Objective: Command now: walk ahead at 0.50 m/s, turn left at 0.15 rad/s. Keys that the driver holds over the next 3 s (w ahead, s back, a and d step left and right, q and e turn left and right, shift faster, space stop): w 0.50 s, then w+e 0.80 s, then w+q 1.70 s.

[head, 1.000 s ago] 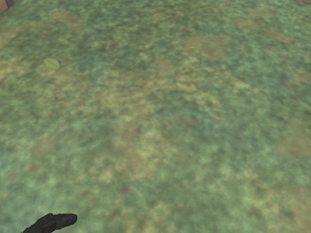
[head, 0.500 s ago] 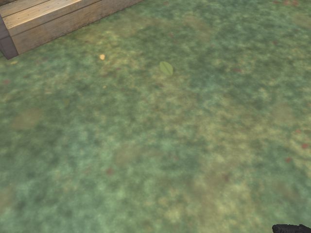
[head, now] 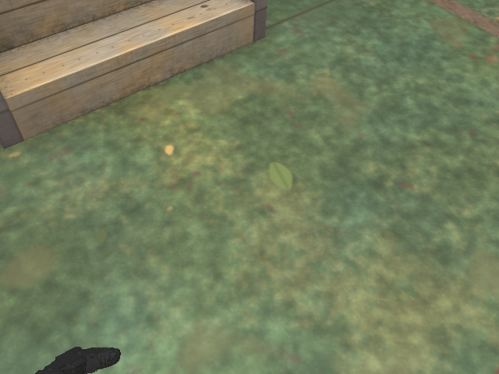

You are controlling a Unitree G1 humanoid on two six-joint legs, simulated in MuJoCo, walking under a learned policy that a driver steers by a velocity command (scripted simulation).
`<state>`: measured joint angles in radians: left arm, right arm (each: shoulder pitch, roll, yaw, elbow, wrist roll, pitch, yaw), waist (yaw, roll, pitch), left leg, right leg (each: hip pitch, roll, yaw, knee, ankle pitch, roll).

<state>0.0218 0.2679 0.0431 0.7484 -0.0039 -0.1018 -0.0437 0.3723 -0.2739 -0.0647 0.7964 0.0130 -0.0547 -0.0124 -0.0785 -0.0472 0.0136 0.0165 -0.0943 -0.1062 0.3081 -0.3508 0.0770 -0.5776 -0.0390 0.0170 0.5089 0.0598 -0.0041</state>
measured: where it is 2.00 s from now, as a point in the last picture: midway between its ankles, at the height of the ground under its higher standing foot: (286, 168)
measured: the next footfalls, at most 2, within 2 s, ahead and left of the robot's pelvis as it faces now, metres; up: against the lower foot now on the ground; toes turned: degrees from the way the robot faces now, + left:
right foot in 0.06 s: +0.22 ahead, -0.13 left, +0.00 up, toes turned +0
left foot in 0.58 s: +0.51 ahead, +0.13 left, +0.00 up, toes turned +1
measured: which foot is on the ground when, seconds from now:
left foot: down 0.00-0.08, up 0.10-0.56, down 0.58-1.00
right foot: up 0.00-0.04, down 0.06-0.60, up 0.62-1.00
